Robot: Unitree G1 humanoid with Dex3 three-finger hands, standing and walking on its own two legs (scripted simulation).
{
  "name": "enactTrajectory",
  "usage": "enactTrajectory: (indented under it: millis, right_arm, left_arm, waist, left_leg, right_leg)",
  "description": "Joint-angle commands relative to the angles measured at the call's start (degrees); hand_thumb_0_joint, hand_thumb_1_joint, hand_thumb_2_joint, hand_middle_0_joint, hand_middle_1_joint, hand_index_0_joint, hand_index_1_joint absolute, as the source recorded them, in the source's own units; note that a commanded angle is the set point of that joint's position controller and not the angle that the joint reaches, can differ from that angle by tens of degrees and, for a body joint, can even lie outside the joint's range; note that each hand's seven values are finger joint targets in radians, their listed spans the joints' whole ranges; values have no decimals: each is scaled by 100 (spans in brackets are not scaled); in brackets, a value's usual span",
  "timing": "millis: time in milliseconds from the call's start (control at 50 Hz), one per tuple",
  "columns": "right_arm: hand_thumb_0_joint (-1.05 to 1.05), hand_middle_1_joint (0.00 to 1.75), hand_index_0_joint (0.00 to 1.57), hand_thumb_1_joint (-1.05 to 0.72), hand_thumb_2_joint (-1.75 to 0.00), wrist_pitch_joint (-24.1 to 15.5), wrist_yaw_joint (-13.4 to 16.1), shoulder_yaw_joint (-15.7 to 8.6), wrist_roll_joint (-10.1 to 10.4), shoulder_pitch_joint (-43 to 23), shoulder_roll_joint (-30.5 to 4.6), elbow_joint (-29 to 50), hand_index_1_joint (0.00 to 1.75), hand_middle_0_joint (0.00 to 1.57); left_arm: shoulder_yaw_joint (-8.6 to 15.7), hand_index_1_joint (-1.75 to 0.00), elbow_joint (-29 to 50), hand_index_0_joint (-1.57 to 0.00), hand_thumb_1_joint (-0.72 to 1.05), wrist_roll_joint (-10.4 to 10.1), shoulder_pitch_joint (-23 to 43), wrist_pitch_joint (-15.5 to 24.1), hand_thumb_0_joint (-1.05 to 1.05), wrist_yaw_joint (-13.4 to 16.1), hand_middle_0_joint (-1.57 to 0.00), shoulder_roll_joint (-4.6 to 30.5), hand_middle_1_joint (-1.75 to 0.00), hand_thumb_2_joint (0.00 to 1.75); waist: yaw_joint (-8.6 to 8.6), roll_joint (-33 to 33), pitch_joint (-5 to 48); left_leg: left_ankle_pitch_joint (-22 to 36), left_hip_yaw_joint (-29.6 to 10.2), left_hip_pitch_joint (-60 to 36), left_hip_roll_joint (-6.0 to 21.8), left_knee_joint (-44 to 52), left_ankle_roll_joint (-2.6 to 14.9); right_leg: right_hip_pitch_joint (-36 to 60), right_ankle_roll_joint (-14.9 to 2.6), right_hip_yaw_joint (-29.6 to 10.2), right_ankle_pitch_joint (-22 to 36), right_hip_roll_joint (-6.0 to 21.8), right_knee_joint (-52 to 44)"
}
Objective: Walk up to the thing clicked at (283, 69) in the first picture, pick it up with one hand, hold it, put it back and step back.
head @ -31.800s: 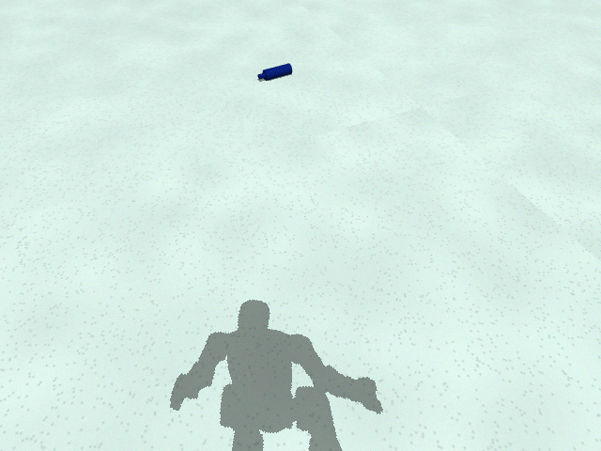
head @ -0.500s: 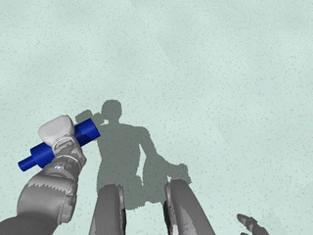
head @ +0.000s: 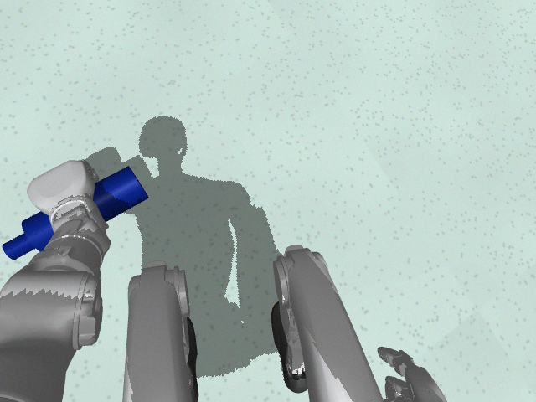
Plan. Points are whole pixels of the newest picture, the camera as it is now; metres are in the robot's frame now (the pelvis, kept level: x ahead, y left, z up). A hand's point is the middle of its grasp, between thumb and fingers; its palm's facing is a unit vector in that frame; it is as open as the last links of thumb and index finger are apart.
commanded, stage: crouch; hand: left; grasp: from above
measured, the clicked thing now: (77, 215) +0.41 +0.28 -0.21
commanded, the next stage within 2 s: lower in 0.68 s
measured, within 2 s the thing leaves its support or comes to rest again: rests again in 1.86 s
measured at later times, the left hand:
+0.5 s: hand (99, 208) +0.43 +0.25 -0.24, palm faces -0.38 -0.23 -0.90, open 9.2 cm
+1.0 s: hand (107, 208) +0.44 +0.25 -0.29, palm faces -0.39 -0.23 -0.89, open 9.3 cm
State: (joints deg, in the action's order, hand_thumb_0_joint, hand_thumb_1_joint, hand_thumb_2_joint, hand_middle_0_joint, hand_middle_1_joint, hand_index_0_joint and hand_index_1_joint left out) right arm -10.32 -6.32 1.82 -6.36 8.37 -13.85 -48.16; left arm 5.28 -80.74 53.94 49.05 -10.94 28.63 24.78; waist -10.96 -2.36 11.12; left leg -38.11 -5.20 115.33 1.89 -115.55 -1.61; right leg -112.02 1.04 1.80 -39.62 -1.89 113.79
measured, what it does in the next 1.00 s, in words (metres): lowers itself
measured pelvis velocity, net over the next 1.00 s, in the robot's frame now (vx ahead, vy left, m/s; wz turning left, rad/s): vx -0.01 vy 0.00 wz -0.06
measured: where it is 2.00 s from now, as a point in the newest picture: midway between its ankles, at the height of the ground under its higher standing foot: (239, 369)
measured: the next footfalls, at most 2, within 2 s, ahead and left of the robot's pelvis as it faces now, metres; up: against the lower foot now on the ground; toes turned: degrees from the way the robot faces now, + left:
none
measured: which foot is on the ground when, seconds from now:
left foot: down 0.00-1.00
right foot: down 0.00-1.00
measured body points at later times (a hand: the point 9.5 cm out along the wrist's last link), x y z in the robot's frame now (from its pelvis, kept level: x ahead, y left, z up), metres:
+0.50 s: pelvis -0.02 +0.00 -0.08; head +0.21 +0.02 +0.31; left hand +0.45 +0.26 -0.19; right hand +0.01 -0.26 -0.20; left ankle +0.07 +0.13 -0.41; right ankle +0.08 -0.12 -0.41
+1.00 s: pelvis -0.01 +0.00 -0.12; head +0.23 +0.03 +0.26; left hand +0.46 +0.26 -0.24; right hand +0.00 -0.26 -0.23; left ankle +0.07 +0.13 -0.41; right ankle +0.08 -0.12 -0.41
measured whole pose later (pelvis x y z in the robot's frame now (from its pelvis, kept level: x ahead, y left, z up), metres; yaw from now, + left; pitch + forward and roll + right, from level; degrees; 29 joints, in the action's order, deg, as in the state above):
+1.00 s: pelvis -0.01 +0.00 -0.12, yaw -3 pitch +34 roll -6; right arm -13.2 -13.7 4.2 -10.2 8.9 -17.3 -49.6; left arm 11.5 -95.4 57.7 60.0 -5.6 31.5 35.3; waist -14.7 -1.2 2.2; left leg -38.4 -8.1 132.6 1.7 -136.6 -1.9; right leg -128.9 2.0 3.3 -39.1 -3.5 133.6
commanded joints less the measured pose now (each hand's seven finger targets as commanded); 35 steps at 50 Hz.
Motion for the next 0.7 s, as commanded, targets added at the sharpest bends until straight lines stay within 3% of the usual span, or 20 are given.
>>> enactTrajectory:
  millis: [0,40,80,200,300,420,440,500,520,680]
  right_arm:
    - [0,30,20,-88,-89,-161,-37,-336,-67,1136,-1171,64,30,20]
    - [0,30,20,-88,-89,-164,-78,-367,-88,1148,-1220,81,30,20]
    - [0,30,20,-89,-89,-174,-112,-357,-101,1136,-1188,69,30,20]
    - [0,30,20,-88,-89,-204,-229,-376,-137,1156,-1272,31,30,20]
    - [0,30,20,-89,-89,-250,-311,-372,-181,1157,-1315,-16,30,20]
    - [0,30,20,-89,-90,-301,-413,-342,-225,1211,-1383,-47,30,20]
    - [0,30,20,-89,-90,-295,-432,-317,-238,1185,-1354,-61,30,20]
    - [0,30,20,-89,-90,-311,-456,-293,-231,1183,-1431,-106,30,20]
    - [0,30,20,-89,-90,-315,-469,-277,-241,1200,-1444,-100,30,20]
    - [0,30,20,-89,-90,-305,-543,-221,-308,1300,-1489,-192,30,20]
  left_arm:
    - [175,-47,923,-112,71,181,2318,-66,0,513,-110,1570,-49,53]
    - [258,-45,1003,-113,72,220,2400,-87,0,519,-112,1734,-47,52]
    - [199,-45,929,-114,72,224,2442,-98,0,527,-113,1563,-46,53]
    - [213,-47,667,-115,74,147,2572,-125,0,504,-114,1566,-48,56]
    - [275,-49,358,-115,75,129,2714,-47,0,446,-113,1739,-51,55]
    - [417,-50,185,-116,77,182,2885,126,0,376,-114,2108,-52,55]
    - [375,-50,92,-116,77,191,2836,164,0,374,-115,2046,-51,55]
    - [474,-48,29,-117,77,306,2894,276,0,404,-116,2321,-49,54]
    - [494,-48,76,-118,79,366,2980,302,0,403,-117,2379,-49,54]
    - [568,-45,-135,-114,72,372,3133,413,0,645,-115,2395,-45,54]
  waist:
    - [-69,-1230,4010]
    - [-23,-1375,4146]
    - [-109,-1494,3934]
    - [-198,-1416,3736]
    - [-230,-1295,3458]
    - [-261,-1068,3514]
    - [-277,-1048,3477]
    - [-204,-1204,3422]
    - [-273,-1301,3369]
    - [-358,-1293,3398]
  left_leg:
    - [1568,369,-3110,-68,857,166]
    - [1657,384,-3121,-60,723,173]
    - [1536,366,-3012,-60,669,152]
    - [1323,366,-2550,-52,379,201]
    - [1039,380,-2093,-60,131,243]
    - [861,420,-1701,-83,-174,299]
    - [817,428,-1542,-84,-225,297]
    - [628,421,-1462,-103,-255,286]
    - [578,362,-1606,-96,-233,268]
    - [623,423,-1281,-109,-553,295]
  right_leg:
    - [1624,-273,358,1929,36,-1044]
    - [1604,-281,363,2005,21,-901]
    - [1390,-295,390,1862,27,-807]
    - [1177,-281,432,1714,-26,-586]
    - [896,-275,436,1419,-56,-412]
    - [915,-247,440,1227,-101,-234]
    - [933,-244,451,1190,-119,-187]
    - [617,-279,489,940,-122,-20]
    - [446,-293,524,880,-100,55]
    - [456,-254,558,1011,-139,165]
